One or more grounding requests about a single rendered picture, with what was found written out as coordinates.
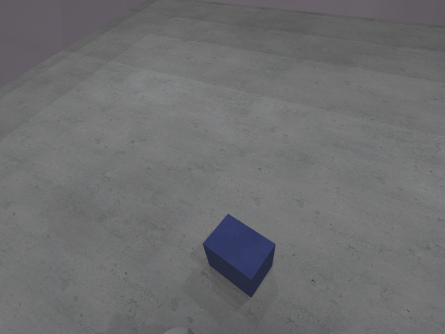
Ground carton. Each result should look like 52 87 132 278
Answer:
203 214 275 298

